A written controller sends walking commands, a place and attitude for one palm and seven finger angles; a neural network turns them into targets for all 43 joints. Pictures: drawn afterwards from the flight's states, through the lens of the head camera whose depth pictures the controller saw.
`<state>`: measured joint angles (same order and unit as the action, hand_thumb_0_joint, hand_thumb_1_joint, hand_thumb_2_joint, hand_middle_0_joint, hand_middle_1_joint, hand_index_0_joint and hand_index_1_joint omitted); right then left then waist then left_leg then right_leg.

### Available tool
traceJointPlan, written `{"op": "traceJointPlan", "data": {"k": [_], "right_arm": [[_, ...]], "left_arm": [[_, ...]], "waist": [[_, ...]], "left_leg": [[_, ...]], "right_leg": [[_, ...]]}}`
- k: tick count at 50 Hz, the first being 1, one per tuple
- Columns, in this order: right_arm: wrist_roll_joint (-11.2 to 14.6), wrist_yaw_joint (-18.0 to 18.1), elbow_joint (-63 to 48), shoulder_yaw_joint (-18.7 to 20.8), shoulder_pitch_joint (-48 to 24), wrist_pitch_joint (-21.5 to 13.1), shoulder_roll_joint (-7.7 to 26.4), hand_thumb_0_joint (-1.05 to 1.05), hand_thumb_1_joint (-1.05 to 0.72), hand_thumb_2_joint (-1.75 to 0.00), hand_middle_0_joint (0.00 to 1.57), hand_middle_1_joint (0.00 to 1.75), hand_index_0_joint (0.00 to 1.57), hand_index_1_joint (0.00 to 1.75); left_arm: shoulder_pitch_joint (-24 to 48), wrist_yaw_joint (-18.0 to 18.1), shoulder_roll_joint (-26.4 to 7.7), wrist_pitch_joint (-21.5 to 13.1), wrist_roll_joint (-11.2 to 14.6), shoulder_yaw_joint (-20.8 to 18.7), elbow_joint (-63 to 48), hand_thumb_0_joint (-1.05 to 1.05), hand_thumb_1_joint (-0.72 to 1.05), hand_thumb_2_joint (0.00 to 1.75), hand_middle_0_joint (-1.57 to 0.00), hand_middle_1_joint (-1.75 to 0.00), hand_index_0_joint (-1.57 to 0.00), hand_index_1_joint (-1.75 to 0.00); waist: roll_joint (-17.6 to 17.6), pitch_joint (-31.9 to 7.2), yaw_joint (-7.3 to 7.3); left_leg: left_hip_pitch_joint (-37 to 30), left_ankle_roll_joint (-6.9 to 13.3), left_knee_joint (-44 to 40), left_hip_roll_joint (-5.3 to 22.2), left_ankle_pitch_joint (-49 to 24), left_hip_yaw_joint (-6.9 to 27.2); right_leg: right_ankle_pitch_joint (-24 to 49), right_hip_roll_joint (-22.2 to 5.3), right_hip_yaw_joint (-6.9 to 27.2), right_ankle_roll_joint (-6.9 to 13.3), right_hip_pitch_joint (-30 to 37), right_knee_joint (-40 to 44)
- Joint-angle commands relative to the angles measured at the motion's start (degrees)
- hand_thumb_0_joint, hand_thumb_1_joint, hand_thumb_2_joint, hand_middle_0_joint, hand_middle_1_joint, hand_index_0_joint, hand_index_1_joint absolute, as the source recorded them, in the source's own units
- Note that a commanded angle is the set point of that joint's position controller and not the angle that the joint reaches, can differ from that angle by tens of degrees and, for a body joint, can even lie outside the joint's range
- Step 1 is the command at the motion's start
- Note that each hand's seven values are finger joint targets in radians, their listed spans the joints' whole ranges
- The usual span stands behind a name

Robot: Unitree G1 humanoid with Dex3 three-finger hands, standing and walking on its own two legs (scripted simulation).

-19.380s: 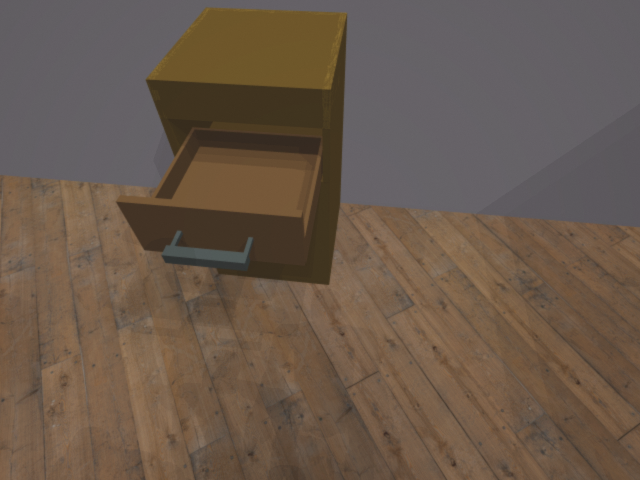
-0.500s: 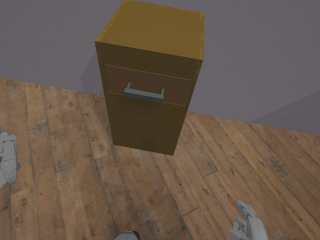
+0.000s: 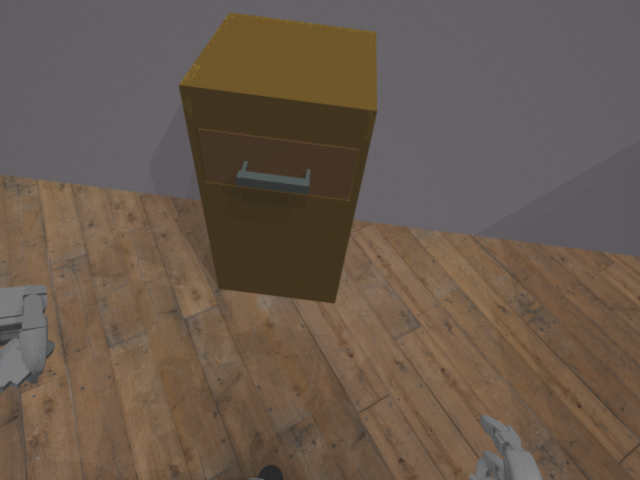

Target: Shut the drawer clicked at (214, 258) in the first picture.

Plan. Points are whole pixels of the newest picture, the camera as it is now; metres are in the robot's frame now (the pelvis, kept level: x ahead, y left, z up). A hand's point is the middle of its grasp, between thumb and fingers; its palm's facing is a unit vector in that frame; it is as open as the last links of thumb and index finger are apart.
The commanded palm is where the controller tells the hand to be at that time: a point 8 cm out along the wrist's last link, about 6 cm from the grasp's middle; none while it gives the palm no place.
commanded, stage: stop stepping back and stand still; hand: left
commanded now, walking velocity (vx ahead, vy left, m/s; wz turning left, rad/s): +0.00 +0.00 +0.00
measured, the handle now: (275, 175) +0.81 +0.12 -0.16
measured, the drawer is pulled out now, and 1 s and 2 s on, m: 0.00 0.00 0.00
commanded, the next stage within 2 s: let the arm hang, fingers relaxed in 0.48 s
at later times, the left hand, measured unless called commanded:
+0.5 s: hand (5, 395) +0.16 +0.25 +0.16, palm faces +0.30 -0.83 -0.47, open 3.2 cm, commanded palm +0.11 +0.30 +0.18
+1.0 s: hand out of the picture -0.07 +0.19 -0.19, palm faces +0.09 -0.98 -0.19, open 3.7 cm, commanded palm none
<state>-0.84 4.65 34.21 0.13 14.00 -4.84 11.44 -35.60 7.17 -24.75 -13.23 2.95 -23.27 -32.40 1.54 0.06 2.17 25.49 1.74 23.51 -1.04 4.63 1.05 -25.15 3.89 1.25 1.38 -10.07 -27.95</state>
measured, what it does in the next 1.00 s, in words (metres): steps on the spot: left foot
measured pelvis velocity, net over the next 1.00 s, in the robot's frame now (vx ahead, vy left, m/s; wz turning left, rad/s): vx -0.03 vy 0.00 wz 0.06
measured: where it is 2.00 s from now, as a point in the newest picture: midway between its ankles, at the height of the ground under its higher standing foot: outside the picture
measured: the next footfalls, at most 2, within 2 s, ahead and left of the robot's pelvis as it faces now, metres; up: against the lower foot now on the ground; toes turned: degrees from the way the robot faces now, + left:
left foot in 0.14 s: +0.10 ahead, +0.09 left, +0.00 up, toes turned -1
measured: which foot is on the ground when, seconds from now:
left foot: down 0.00-0.04, up 0.06-0.12, down 0.14-1.00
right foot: down 0.00-1.00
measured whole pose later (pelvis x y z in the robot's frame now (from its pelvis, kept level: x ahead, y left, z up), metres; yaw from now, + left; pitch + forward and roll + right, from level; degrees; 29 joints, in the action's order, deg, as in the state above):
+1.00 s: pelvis -0.03 +0.00 +0.00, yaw +3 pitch -1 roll -2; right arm -1.5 1.6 58.9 1.3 17.8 2.6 10.3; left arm -21.4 1.0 -12.3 2.7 -1.0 -1.8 59.1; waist 1.8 2.6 -0.2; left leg 21.5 2.4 29.5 -3.0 7.0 3.8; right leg -19.4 2.2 0.3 1.5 -10.0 -29.7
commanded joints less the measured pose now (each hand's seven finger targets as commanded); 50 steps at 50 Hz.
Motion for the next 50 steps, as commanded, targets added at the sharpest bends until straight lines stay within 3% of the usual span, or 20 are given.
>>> {"op": "traceJointPlan", "data": {"k": [1,3,5,7,10,11,13,17,21,23,26,28,29,33,38,41,42,44,47,50], "right_arm": [[0.0,-0.8,-8.6,3.2,-4.9,-3.0,7.5,0.0,-0.9,-0.9,0.2,0.3,0.2,0.3],[0.1,-0.6,-7.1,3.6,-4.7,-1.4,6.9,0.0,-0.9,-0.9,0.2,0.3,0.2,0.3],[0.5,0.1,-6.5,2.4,-5.7,-1.9,6.4,0.0,-0.9,-0.9,0.2,0.3,0.2,0.3],[0.6,1.3,-6.4,2.0,-6.4,-3.9,8.1,0.0,-0.9,-0.9,0.2,0.3,0.2,0.3],[0.1,1.2,-6.8,1.0,-6.3,-5.8,6.8,0.0,-0.9,-0.9,0.2,0.3,0.2,0.3],[-0.3,1.0,-7.0,0.9,-6.5,-6.3,6.0,0.0,-0.9,-0.9,0.2,0.3,0.2,0.3],[-0.3,-0.1,-7.6,0.9,-6.1,-6.6,5.7,0.0,-0.9,-0.9,0.2,0.3,0.2,0.3],[-0.4,-0.7,-8.7,0.8,-6.4,-5.0,6.2,0.0,-0.9,-0.9,0.2,0.3,0.2,0.3],[-0.3,-0.3,-7.5,2.1,-7.0,-3.1,6.6,0.0,-0.9,-0.9,0.2,0.3,0.2,0.3],[0.5,-0.3,-7.0,2.0,-6.5,-2.2,6.4,0.0,-0.9,-0.9,0.2,0.3,0.2,0.3],[0.9,0.4,-7.1,1.7,-8.0,-3.1,6.9,0.0,-0.9,-0.9,0.2,0.3,0.2,0.3],[0.5,0.9,-7.3,1.1,-8.1,-3.9,7.3,0.0,-0.9,-0.9,0.2,0.3,0.2,0.3],[0.4,-4.3,7.6,5.1,-8.2,-5.0,20.1,0.0,-0.9,-0.9,0.2,0.3,0.2,0.3],[-0.9,-3.8,5.4,3.0,-2.2,0.7,12.7,0.0,-0.9,-0.9,0.2,0.3,0.2,0.3],[-0.5,-4.3,9.8,2.9,-5.7,3.3,11.4,0.0,-0.9,-0.9,0.2,0.3,0.2,0.3],[-0.3,-4.0,13.4,3.2,-3.9,5.5,9.7,0.0,-0.9,-0.9,0.2,0.3,0.2,0.3],[-0.3,-3.9,15.4,3.1,-1.8,5.6,8.0,0.0,-0.9,-0.9,0.2,0.3,0.2,0.3],[-0.4,-3.5,18.5,2.7,2.6,5.3,5.6,0.0,-0.9,-0.9,0.2,0.3,0.2,0.3],[-0.6,-2.9,20.2,3.0,2.9,5.5,6.9,0.0,-0.9,-0.9,0.2,0.3,0.2,0.3],[-0.3,-2.5,21.5,3.2,2.7,5.6,7.4,0.0,-0.9,-0.9,0.2,0.3,0.2,0.3]], "left_arm": [[-4.9,0.9,-10.4,-3.6,0.7,-6.8,-16.9,0.0,0.9,0.9,-1.4,-1.6,-1.4,-1.6],[-4.5,1.4,-7.3,-1.7,1.2,-5.2,-14.0,0.0,0.9,0.9,-1.4,-1.6,-1.4,-1.6],[2.3,2.6,-6.1,-1.7,0.4,-4.0,-11.0,0.0,0.9,0.9,-1.4,-1.6,-1.4,-1.6],[6.0,2.7,-6.3,-2.0,-0.6,-3.3,-9.8,0.0,0.9,0.9,-1.4,-1.6,-1.4,-1.6],[7.5,2.6,-6.7,-3.3,-1.4,-3.8,-12.9,0.0,0.9,0.9,-1.4,-1.6,-1.4,-1.6],[8.7,2.4,-7.9,-3.5,-1.6,-4.2,-14.8,0.0,0.9,0.9,-1.4,-1.6,-1.4,-1.6],[3.0,2.3,-6.1,-2.9,-1.6,-2.9,-14.6,0.0,0.9,0.9,-1.4,-1.6,-1.4,-1.6],[-3.9,1.7,-5.5,-1.6,-1.0,-2.3,-13.3,0.0,0.9,0.9,-1.4,-1.6,-1.4,-1.6],[-1.3,2.0,-8.3,-1.4,0.5,-5.9,-10.6,0.0,0.9,0.9,-1.4,-1.6,-1.4,-1.6],[-1.2,2.0,-4.9,-0.8,0.7,-3.2,-8.6,0.0,0.9,0.9,-1.4,-1.6,-1.4,-1.6],[3.4,2.0,-6.0,-1.6,0.4,-2.7,-11.1,0.0,0.9,0.9,-1.4,-1.6,-1.4,-1.6],[3.4,2.0,-5.8,-2.1,-0.3,-2.5,-11.6,0.0,0.9,0.9,-1.4,-1.6,-1.4,-1.6],[10.9,-5.6,2.5,8.0,-6.0,16.2,37.8,0.0,0.9,0.9,-1.4,-1.6,-1.4,-1.6],[11.0,-6.7,5.6,12.9,-5.1,17.1,46.1,0.0,0.9,0.9,-1.24,-1.43,-1.24,-1.43],[13.5,-6.7,0.7,13.9,-5.0,18.4,67.0,0.0,0.9,0.9,-1.04,-1.21,-1.04,-1.21],[18.0,-6.8,0.3,13.8,-4.6,19.8,75.9,0.0,0.9,0.9,-0.92,-1.08,-0.92,-1.08],[20.6,-6.6,1.8,13.6,-4.3,20.4,77.6,0.0,0.9,0.9,-0.88,-1.04,-0.88,-1.04],[21.6,-6.3,5.0,13.1,-4.0,20.6,80.9,0.0,0.9,0.9,-0.8,-0.95,-0.8,-0.95],[14.3,-6.0,7.5,13.9,-3.9,20.7,86.9,0.0,0.9,0.9,-0.68,-0.82,-0.68,-0.82],[8.3,-6.1,8.4,14.0,-4.0,21.2,91.8,0.0,0.9,0.9,-0.56,-0.69,-0.56,-0.69]], "waist": [[1.0,-8.1,-1.28],[6.6,-3.1,-0.62],[2.8,2.4,0.36],[-6.4,6.1,-0.19],[-18.4,-0.2,-1.31],[-16.4,-1.0,-1.66],[-9.2,-4.2,-2.33],[-10.2,-3.6,-1.62],[3.7,-3.3,-1.27],[2.2,-0.6,-0.54],[-2.8,-0.7,-0.5],[-11.1,0.4,-1.02],[-13.0,5.3,1.44],[5.4,-8.9,-1.67],[-5.5,-1.6,-3.66],[3.7,3.3,-1.43],[1.1,3.5,-0.02],[-5.4,1.7,1.51],[-14.9,3.1,-1.51],[-10.2,2.3,-3.89]], "left_leg": [[-18.6,-2.8,13.5,-0.7,13.4,-1.3],[-15.0,-3.1,25.9,0.2,8.8,0.6],[-13.9,-1.9,15.3,3.1,12.6,2.0],[-12.3,-0.2,-2.6,6.3,13.7,7.5],[-4.8,1.2,-21.8,14.3,39.6,23.7],[-5.9,1.0,-22.2,14.7,38.0,24.2],[-8.8,2.6,-18.3,13.1,29.1,17.6],[-4.0,-1.5,-11.9,6.0,23.5,6.7],[-15.6,-2.3,6.9,2.4,12.4,2.0],[-16.5,-1.6,11.0,2.9,8.7,2.1],[-19.0,-0.6,1.3,5.5,8.4,4.8],[-14.1,0.1,-12.6,9.7,24.0,14.0],[-4.1,4.0,-2.9,12.1,1.7,22.4],[-14.5,9.2,-1.5,13.8,-7.3,21.1],[-2.3,2.3,-5.3,4.6,16.7,12.6],[-10.4,0.0,5.1,-0.2,15.1,6.6],[-15.0,-0.4,9.5,-0.6,10.4,4.9],[-19.0,-0.2,7.8,1.5,7.3,6.4],[-9.9,2.0,-7.8,6.9,23.9,16.3],[-4.5,3.4,-12.5,7.8,28.3,17.8]], "right_leg": [[-11.4,-10.0,8.2,3.5,-15.4,18.1],[-15.2,-16.8,12.9,9.3,-23.7,18.6],[-9.6,-14.3,7.2,5.4,-22.9,14.6],[-2.5,-5.1,1.5,0.3,-17.5,5.6],[-1.4,-0.1,0.0,-1.8,-4.7,-12.4],[-1.2,-0.8,1.2,-1.5,-5.6,-14.6],[-1.3,-1.6,0.0,-1.0,-2.4,-9.2],[4.0,-2.0,-1.7,0.3,5.7,8.0],[-8.7,-10.8,8.0,4.1,-12.2,18.3],[-5.1,-12.6,8.2,5.5,-16.3,16.5],[1.8,-7.6,2.6,1.5,-13.5,10.1],[-0.8,-2.7,-0.2,-0.8,-9.4,3.2],[6.8,-4.6,-0.7,0.2,-13.8,-12.2],[-5.9,-4.7,2.3,0.0,-11.4,-18.1],[1.5,-6.8,4.8,2.3,-0.9,0.7],[-9.7,-10.9,11.0,5.7,-14.2,12.8],[-7.4,-12.4,11.9,6.5,-18.0,13.9],[-1.6,-10.6,8.7,5.7,-17.7,10.5],[-0.9,-4.3,2.5,2.7,-8.8,3.8],[2.0,-3.5,1.0,2.3,-1.1,2.5]]}}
